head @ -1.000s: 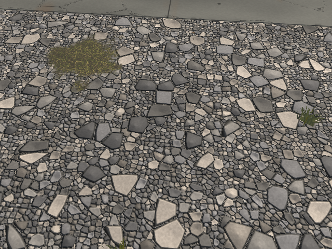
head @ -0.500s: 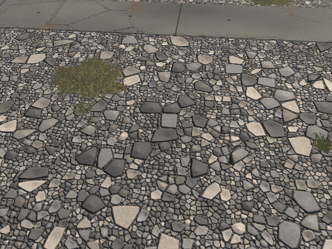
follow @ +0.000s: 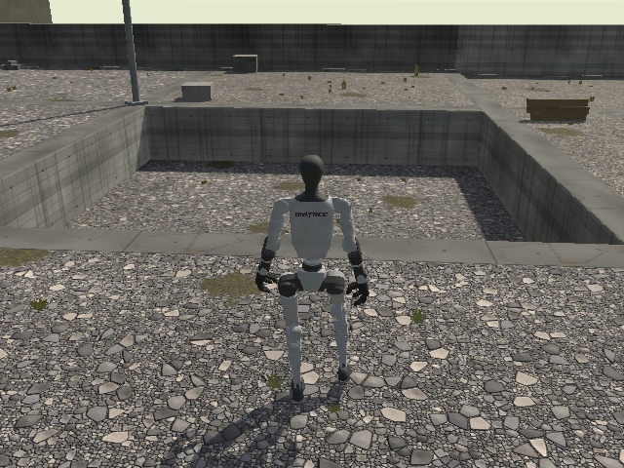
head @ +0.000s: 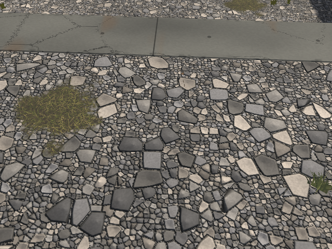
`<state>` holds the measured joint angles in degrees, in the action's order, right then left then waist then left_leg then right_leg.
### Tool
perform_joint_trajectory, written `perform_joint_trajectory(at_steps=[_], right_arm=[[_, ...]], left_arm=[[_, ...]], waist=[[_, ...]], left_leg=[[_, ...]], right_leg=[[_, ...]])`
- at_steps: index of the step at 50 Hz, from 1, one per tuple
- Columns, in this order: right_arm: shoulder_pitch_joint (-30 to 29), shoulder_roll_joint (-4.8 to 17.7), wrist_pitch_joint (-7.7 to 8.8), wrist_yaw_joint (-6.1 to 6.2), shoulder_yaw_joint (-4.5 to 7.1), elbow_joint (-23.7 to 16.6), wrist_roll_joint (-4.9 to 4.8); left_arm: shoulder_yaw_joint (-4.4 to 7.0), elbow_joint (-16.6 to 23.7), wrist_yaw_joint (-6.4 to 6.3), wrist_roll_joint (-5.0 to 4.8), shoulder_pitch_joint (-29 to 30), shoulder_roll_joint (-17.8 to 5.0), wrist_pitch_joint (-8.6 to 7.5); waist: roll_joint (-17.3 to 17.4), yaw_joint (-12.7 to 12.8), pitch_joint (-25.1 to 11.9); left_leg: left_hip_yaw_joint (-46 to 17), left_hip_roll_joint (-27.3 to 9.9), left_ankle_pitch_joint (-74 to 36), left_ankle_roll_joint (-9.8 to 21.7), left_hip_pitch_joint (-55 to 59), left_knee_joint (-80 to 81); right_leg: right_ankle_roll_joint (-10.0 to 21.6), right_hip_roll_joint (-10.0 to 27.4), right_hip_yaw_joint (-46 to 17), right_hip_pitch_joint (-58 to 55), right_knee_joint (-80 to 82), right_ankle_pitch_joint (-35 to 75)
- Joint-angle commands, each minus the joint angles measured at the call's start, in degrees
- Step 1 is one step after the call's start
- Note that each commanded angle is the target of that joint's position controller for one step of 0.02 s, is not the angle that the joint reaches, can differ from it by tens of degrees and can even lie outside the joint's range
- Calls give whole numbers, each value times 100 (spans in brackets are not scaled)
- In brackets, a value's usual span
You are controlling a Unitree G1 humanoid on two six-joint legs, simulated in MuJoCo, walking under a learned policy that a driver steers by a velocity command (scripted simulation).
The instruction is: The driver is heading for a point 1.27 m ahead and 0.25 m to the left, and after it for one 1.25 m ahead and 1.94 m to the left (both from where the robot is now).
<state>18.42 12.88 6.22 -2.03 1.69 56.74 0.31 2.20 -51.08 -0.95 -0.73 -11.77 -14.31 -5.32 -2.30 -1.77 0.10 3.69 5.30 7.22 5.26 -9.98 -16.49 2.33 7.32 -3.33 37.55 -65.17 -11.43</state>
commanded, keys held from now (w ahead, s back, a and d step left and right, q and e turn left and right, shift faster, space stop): w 0.48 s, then w+q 0.52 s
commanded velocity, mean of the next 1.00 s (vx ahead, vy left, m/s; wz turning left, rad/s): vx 0.50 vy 0.00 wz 0.19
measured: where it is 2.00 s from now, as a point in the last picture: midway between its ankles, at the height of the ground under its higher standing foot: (152, 182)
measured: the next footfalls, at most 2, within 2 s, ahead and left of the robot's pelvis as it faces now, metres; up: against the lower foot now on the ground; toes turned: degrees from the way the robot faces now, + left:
right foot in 0.30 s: +0.34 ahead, -0.17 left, +0.00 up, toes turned -2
left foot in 0.88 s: +0.63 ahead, +0.08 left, +0.00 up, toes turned +13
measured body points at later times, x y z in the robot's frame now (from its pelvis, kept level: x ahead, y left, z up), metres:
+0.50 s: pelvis +0.27 -0.08 +0.00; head +0.29 -0.10 +0.45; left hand +0.33 +0.18 -0.12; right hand +0.36 -0.35 -0.14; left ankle +0.28 +0.08 -0.66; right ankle +0.30 -0.16 -0.74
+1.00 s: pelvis +0.55 +0.00 -0.02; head +0.58 +0.01 +0.43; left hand +0.56 +0.27 -0.15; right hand +0.74 -0.23 -0.13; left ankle +0.59 +0.07 -0.74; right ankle +0.45 -0.18 -0.64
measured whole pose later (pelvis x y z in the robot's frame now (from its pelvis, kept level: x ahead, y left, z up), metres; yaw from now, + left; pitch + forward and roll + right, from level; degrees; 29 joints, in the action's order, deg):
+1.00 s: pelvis +0.55 +0.00 -0.02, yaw +15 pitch +2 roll +0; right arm 10.4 15.1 4.0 -2.1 4.3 46.0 -0.8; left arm 2.3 -50.9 -0.2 -0.8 -14.0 -14.6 -7.3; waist -0.2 -0.1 2.3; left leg 1.0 5.1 9.4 5.7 -22.9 -30.3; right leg 0.9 2.5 -1.6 21.6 -71.0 -22.6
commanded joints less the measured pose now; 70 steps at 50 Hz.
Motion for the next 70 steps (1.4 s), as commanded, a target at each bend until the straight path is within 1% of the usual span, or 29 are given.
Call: perform_joint_trajectory(at_steps=[1,10,12,14,15,16,17,18,19,20,22,32,38,41,43,44,45,46,47,48,50,54,59,63,66,67,68,69,70], right_arm=[[-221,751,99,115,118,-312,-7],[657,972,-91,217,179,-27,-149],[614,1038,-150,231,214,-14,-154],[391,1047,-212,234,207,-69,-134],[338,846,-220,231,127,-153,-63],[783,304,-126,199,-50,-317,7],[992,169,32,161,-109,-229,-108],[525,829,133,139,54,-315,-247],[59,942,164,143,86,-455,-287],[-162,864,135,178,100,-485,-220],[-65,672,-27,211,141,-457,-131],[-1278,400,-179,141,161,-876,-153],[-2089,287,-169,-62,99,-1344,-153],[-1971,426,-165,-174,168,-1522,-157],[-874,776,-188,-175,380,-1335,-173],[89,1188,-211,-97,586,-1111,-172],[670,1838,-247,22,746,-1038,-149],[686,1761,-205,13,663,-1123,-128],[593,1350,-185,28,565,-1117,-78],[184,1087,-163,38,498,-1194,-113],[-563,754,-163,29,380,-1434,-99],[-486,977,-146,142,426,-1512,-95],[20,1070,-218,273,457,-1455,-165],[300,1085,-340,327,467,-1374,-183],[104,1050,-461,422,473,-1531,-163],[-140,987,-475,430,450,-1654,-172],[-276,726,-448,415,360,-1855,-104],[708,305,-427,397,255,-1837,-9],[1362,826,-405,344,281,-1838,-152]], left_arm=[[74,245,-39,69,-191,-253,25],[11,767,206,-56,1436,-232,-92],[45,810,268,-57,1336,-351,-143],[200,579,267,-41,432,-625,-182],[362,266,226,-25,-686,-987,-195],[519,124,197,92,-1581,-1664,-168],[454,41,232,71,-1767,-1428,-142],[316,118,239,36,-1332,-989,-158],[235,257,232,30,-782,-743,-147],[172,327,260,51,-343,-580,-140],[106,294,306,104,-109,-357,-154],[193,-144,62,140,-758,-689,-155],[228,-381,-7,71,-1135,-746,-11],[285,-282,-65,46,-896,-954,104],[317,-175,-120,48,-694,-1091,195],[293,-69,-135,44,-652,-1079,184],[101,166,-44,201,-1053,-469,45],[-2,289,69,97,-1070,-313,-233],[130,460,136,-118,-377,-756,-406],[126,580,135,-161,-54,-781,-467],[222,558,36,53,-33,-799,-373],[234,767,-9,171,9,-568,-115],[156,1154,20,129,1148,-374,-133],[192,1417,108,103,1584,-540,-205],[278,1384,156,122,1198,-750,-276],[310,1302,138,169,787,-816,-306],[375,1251,103,296,150,-1110,-321],[387,1267,57,381,-268,-1348,-240],[418,1181,101,183,-496,-1290,-119]], waist=[[456,265,311],[532,-277,474],[600,-141,409],[643,395,-89],[440,833,-827],[-787,847,-1768],[-1512,796,-2276],[-929,762,-1506],[-544,616,-947],[-122,431,-550],[-217,133,-255],[-101,352,273],[-1,603,576],[-205,367,329],[-349,-262,-367],[-112,-709,-881],[1238,-495,-1554],[1461,-348,-2335],[1019,-539,-1762],[650,-378,-1084],[129,137,-450],[410,339,-218],[675,-90,-59],[816,-224,-49],[994,34,-302],[977,309,-484],[621,560,-1192],[-853,221,-2011],[-1675,149,-2727]], left_leg=[[-1212,-1606,-388,978,-566,1172],[-1016,-1860,-333,650,820,691],[-1095,-2003,-580,563,1079,392],[-858,-1764,-2112,373,1022,-667],[-551,-1407,-2281,188,395,-2061],[-100,-626,-384,-214,-1714,-4401],[-735,-153,2419,-290,-2997,-5605],[-1073,-557,2185,-160,-3536,-6099],[-917,-878,1626,-86,-3529,-5982],[-796,-1107,1169,-117,-3269,-5615],[-780,-1336,694,-172,-2666,-5050],[-754,-1089,-1408,-282,-3153,-2721],[-426,-984,-983,-101,-3522,-1959],[84,-651,-117,129,-2828,-1878],[386,-173,74,391,-1229,-1718],[-128,-275,-184,652,419,-1450],[-2718,-1768,-99,1483,2622,-1353],[-5295,-2601,443,2180,3541,-258],[-4523,-2327,406,1752,3205,-129],[-3589,-2084,39,1481,2311,-103],[-2565,-1631,-831,1197,616,138],[-1989,-1307,-1484,1222,-432,452],[-1768,-956,-856,827,-506,307],[-2144,-1020,-1351,600,-121,-348],[-2638,-1031,-1740,362,326,-1186],[-2552,-796,-1879,169,245,-1710],[-2284,-477,-1225,-85,-357,-2927],[-1662,296,2899,-458,-1858,-4654],[-1552,62,3538,-581,-2641,-5847]], right_leg=[[-157,239,-7,164,799,886],[-105,-184,252,2,3306,1273],[55,-270,292,-288,3544,815],[278,-589,561,-1598,3784,572],[531,-354,281,-3154,3669,711],[1290,1131,-1921,-5460,3791,494],[1781,1684,-3935,-6164,4731,-183],[1466,1482,-3347,-5544,4808,-371],[1235,1257,-2423,-4719,4873,3],[1119,992,-1792,-3901,5089,489],[973,611,-1078,-3064,5464,887],[749,462,458,-3231,5968,1642],[636,830,891,-4388,5592,2143],[470,883,1165,-4583,4770,4258],[283,722,1393,-4319,3163,5763],[76,464,1438,-3321,1725,4925],[-261,-350,1352,-952,-511,875],[-292,-1136,120,367,-1705,-2201],[-120,-725,-357,949,-1835,-1812],[-24,-456,-240,969,-1409,-1254],[-116,-76,-144,171,-482,-719],[-443,-76,31,-269,555,-176],[-532,-484,85,-462,2757,1453],[-445,-833,50,-789,3595,1563],[-226,-945,-54,-1286,3992,1182],[-83,-853,29,-1897,4382,1683],[275,-59,-497,-3319,4083,3047],[1101,1539,-1986,-5245,3552,5582],[1717,2299,-3435,-5736,3711,4288]])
